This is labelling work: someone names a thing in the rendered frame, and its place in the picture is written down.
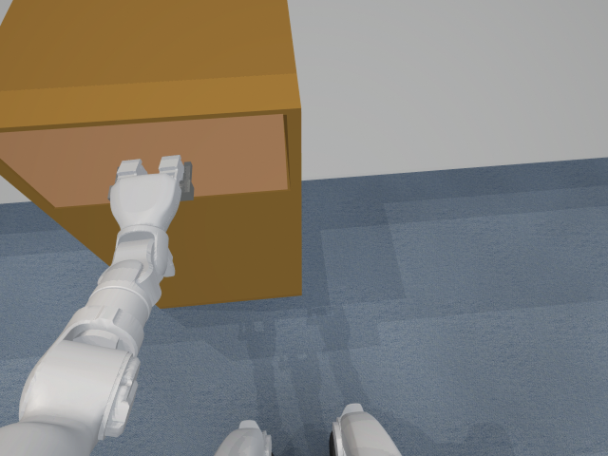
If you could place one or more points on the left robot hand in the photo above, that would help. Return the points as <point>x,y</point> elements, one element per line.
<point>149,199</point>

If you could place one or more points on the right robot thigh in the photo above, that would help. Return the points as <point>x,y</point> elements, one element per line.
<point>360,434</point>

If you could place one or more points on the robot left forearm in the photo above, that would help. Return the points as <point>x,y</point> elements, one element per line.
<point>116,312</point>

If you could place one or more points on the cabinet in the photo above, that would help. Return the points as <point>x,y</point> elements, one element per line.
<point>81,63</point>

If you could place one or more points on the left robot upper arm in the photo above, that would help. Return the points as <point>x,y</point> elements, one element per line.
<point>82,394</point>

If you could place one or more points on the handle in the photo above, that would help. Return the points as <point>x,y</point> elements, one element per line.
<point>186,186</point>

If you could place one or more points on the right robot shin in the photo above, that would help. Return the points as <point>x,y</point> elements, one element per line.
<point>351,408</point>

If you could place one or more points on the drawer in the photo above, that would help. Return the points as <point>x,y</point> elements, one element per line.
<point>76,166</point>

